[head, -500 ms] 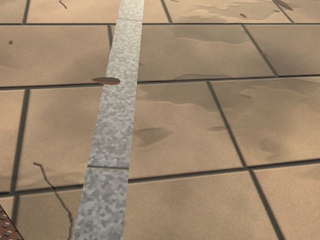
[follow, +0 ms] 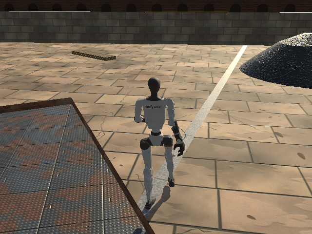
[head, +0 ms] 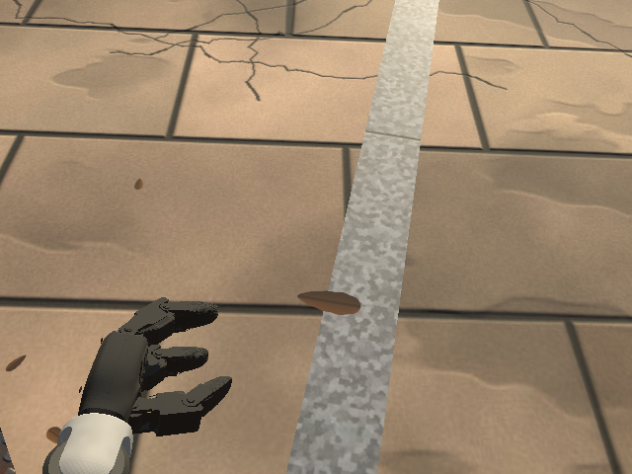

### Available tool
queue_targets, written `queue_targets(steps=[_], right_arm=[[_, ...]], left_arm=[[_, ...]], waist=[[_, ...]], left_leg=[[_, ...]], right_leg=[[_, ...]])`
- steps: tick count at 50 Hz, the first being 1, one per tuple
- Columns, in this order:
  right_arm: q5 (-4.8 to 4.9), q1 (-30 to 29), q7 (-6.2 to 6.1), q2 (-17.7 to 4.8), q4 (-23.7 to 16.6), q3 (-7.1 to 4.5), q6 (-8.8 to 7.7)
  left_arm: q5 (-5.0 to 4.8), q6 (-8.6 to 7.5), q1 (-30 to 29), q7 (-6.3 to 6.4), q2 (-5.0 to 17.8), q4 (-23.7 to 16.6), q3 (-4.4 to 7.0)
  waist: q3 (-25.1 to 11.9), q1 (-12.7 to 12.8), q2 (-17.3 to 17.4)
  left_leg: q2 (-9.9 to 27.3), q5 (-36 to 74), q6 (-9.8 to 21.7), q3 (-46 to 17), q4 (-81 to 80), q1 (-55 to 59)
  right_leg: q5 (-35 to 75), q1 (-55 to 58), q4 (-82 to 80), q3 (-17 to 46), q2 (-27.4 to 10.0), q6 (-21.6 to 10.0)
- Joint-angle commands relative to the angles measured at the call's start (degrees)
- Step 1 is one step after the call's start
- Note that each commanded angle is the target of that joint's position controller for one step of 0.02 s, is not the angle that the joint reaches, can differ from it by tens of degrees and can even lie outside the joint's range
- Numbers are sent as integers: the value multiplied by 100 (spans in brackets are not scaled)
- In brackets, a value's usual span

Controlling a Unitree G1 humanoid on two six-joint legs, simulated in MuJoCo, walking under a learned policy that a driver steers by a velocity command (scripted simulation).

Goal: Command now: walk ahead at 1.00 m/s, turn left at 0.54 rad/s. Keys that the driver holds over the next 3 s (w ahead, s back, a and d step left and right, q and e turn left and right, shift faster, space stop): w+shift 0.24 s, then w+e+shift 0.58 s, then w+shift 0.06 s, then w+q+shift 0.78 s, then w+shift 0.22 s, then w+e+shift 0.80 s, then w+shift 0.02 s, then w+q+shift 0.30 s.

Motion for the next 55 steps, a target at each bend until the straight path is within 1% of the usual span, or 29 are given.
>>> queue_targets(steps=[1, 3, 4, 5, 6, 7, 8, 10, 11, 16, 19, 23, 24, 25, 26, 27, 28, 30, 33, 37, 39, 42, 45, 46, 47, 48, 50, 52, 55], right_arm=[[13, 204, -44, -770, -46, -185, -66], [39, 82, -83, -1063, -32, -244, -92], [16, -139, -90, -1307, -79, -289, -111], [-37, -632, -74, -1442, -251, -320, -152], [-119, -983, -94, -1104, -489, -242, -221], [132, -386, -142, -322, -674, -11, -195], [100, -323, -213, -642, -625, 35, -131], [-144, -1652, -140, -792, -850, 71, -77], [-221, -2108, -76, -735, -1038, 109, -47], [-391, -2908, 216, -438, -1836, 387, 63], [-199, -3104, 379, -353, -1827, 508, -10], [-261, -2178, 44, -952, -1425, 233, 3], [-341, -1517, -75, -1143, -1294, 129, -9], [-491, -741, -214, -1580, -1253, -11, -19], [-673, -488, -247, -1880, -1269, -68, -30], [-431, -646, -229, -1661, -1257, -80, 33], [-344, -1145, -219, -1210, -1181, 29, 7], [-307, -1394, -182, -800, -977, 111, -53], [-112, -1305, -131, -571, -642, 164, -199], [-110, -1659, -168, -681, -467, 159, -297], [-103, -1611, -207, -878, -377, 119, -298], [-108, -1184, -271, -1448, -327, 12, -232], [-193, -1570, -336, -1871, -494, -91, 22], [-272, -1281, -261, -1175, -466, 48, 64], [-7, -317, -218, -630, -977, 252, 37], [5, -935, -239, -1144, -1038, 214, -67], [-30, -1338, -210, -1097, -854, 248, -49], [-122, -1104, -77, -892, -647, 288, 204], [-48, -1395, 54, -737, -557, 263, 416]], left_arm=[[-43, -77, -845, 10, 299, -473, 136], [-48, -123, -126, 71, 572, -268, 299], [-59, -137, 792, 141, 785, -53, 431], [-55, -140, 2053, 270, 1093, 215, 590], [35, -125, 3445, 398, 1449, 473, 756], [187, -143, 3323, 344, 1795, 625, 796], [137, -128, 2959, 235, 1564, 616, 828], [65, -203, 2672, 187, 699, 792, 634], [74, -275, 2885, 181, 594, 1033, 582], [-138, -356, 3244, 215, 681, 1582, 546], [-273, -338, 3000, 138, 1117, 1524, 657], [-302, -267, 3566, 34, 1517, 1753, 704], [-318, -236, 3643, 43, 1566, 1786, 717], [-282, -223, 3593, 42, 1192, 1700, 629], [-486, -177, 4136, 104, 250, 1450, 425], [-409, -111, 3598, 141, 852, 1289, 538], [-299, -46, 3088, 131, 848, 1241, 546], [-186, 89, 2695, 8, 671, 1259, 530], [-99, 374, 2450, -122, 356, 1002, 486], [-51, 416, 1510, -281, 383, 442, 405], [-57, 389, 1168, -377, 462, 372, 360], [-78, 336, 1398, -384, 672, 468, 399], [-21, 317, 4255, -147, 1260, 1368, 721], [-8, 362, 3966, -4, 1715, 1416, 859], [78, 343, 3319, 56, 2341, 1005, 894], [-5, 373, 3267, 107, 2061, 853, 942], [41, 187, 2965, 153, 1470, 1124, 757], [8, -54, 2730, 146, 1111, 1223, 618], [-130, -300, 2947, 63, 825, 1486, 527]], waist=[[495, 47, 571], [-78, 366, 607], [-557, 892, 668], [-1078, 1628, 672], [-1829, 2259, 97], [-2255, 1554, -1837], [-1972, 1473, -1456], [-448, 1480, 76], [-104, 1401, 237], [652, 798, -203], [603, 737, -258], [-164, 338, -77], [-564, -19, -210], [-1081, -330, 15], [-1983, 170, 1176], [-1870, 38, 946], [-781, 282, 636], [99, 551, 265], [540, 995, 630], [935, 1273, 676], [1010, 1225, 281], [532, 1389, 439], [-843, 2810, 418], [-663, 2277, -633], [-1814, 1259, -2025], [-1924, 1725, -1050], [-158, 1261, 322], [266, 824, 306], [738, 779, 59]], left_leg=[[1132, 3213, 317, -718, -159, -524], [1121, 5598, -21, -430, 790, -405], [1132, 6175, -153, -348, 1732, -558], [999, 5791, -276, -207, 2958, -1316], [728, 3776, -284, 195, 4814, -2264], [-80, -932, -543, 875, 6790, -3820], [278, -622, -419, 1030, 7385, -4769], [734, -98, -352, 1119, 6924, -4952], [848, -264, -342, 1053, 6629, -4930], [1345, -191, -558, 1424, 4559, -5044], [915, 1739, -674, 1999, 2792, -1883], [444, 1162, -535, 2171, 2009, -330], [693, 972, -504, 1996, 1948, 674], [1782, -499, -389, 948, 1871, 1650], [3755, -1295, 110, -1921, 1283, 2475], [3600, -1577, 284, -2872, 460, 1945], [3234, -1428, 197, -1750, 422, 1126], [2677, -101, -53, -267, 180, -72], [2642, 836, -157, 839, -212, -737], [2193, 2109, -445, 2516, -758, -1147], [1915, 2707, -545, 3196, -981, -1156], [2069, 6170, -546, 3341, -75, -416], [2120, 6535, -456, 3133, 3741, -1110], [1260, 397, -526, 2958, 6201, -2521], [740, -1533, -593, 1929, 8095, -4100], [847, -686, -525, 1414, 8160, -4554], [1264, -34, -504, 1395, 7349, -4423], [1552, 175, -518, 1216, 6646, -3570], [1669, 625, -535, 1232, 5830, -3805]], right_leg=[[445, 780, -719, -667, 318, -50], [162, 2121, -989, -865, 626, -264], [-32, 3138, -959, -735, 596, -418], [-343, 4503, -727, -440, 205, -592], [-1899, 5861, -480, 510, -760, -822], [-1869, 6823, -1295, 3664, -2252, -1528], [-2700, 6482, -1875, 4663, -2267, -2025], [-2139, 4817, -2211, 3130, -1753, -1786], [-1539, 4309, -2307, 2613, -1542, -1620], [-374, 3190, -3038, 1598, -1000, -1338], [460, 1198, -3699, 754, -586, -1095], [3539, 2508, -1381, 407, -494, -818], [3070, 2065, -1, 415, -324, -715], [1334, 1174, 1831, 249, 11, -650], [-2558, 18, 4060, 99, 289, -560], [-1961, -473, 4515, 96, 243, -612], [-1437, -747, 4318, 117, -93, -618], [-1302, -557, 4002, 85, -332, -589], [-1473, -672, 3758, 76, -563, -478], [-276, -559, 2445, -232, -605, -508], [391, 185, 1240, -824, -365, -671], [327, 1399, 639, -1410, 309, -952], [-372, 4744, -26, -746, 642, -1298], [-1174, 5504, 30, 296, -98, -1283], [-1212, 6606, -1017, 3502, -1752, -1794], [-2103, 6308, -2076, 4010, -1752, -1773], [-1836, 4154, -2277, 2667, -1594, -1466], [-1399, 2730, -2620, 1592, -1294, -1099], [52, 2564, -3018, 351, -884, -456]])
